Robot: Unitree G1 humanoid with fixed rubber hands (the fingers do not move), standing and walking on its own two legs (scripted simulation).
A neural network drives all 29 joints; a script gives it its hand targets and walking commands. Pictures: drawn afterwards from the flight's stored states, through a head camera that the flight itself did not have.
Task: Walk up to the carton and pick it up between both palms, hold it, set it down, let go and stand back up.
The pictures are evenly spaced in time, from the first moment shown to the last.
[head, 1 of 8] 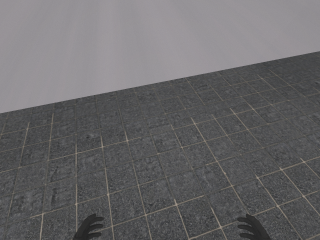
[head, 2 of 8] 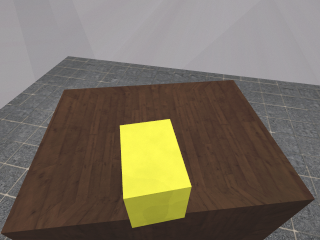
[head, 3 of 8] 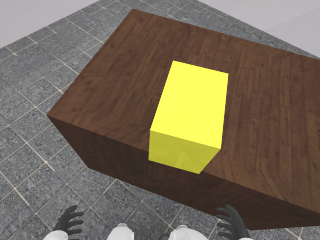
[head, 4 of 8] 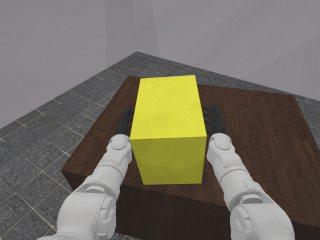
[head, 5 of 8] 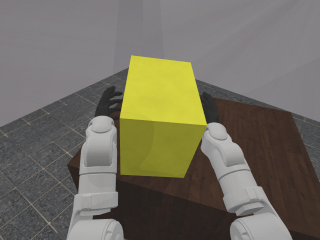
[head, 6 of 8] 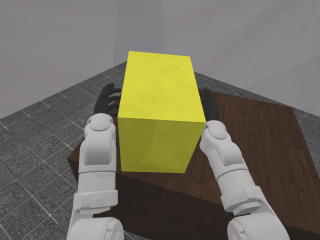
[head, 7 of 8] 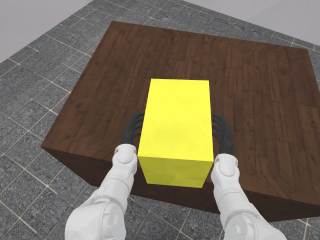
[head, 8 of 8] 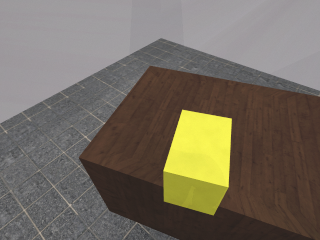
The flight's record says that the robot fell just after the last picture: no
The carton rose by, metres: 0.24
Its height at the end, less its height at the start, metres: +0.00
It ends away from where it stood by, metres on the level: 0.02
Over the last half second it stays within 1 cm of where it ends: yes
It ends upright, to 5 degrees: yes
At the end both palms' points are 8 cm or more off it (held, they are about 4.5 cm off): yes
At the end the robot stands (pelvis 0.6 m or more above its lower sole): yes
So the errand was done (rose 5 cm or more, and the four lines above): yes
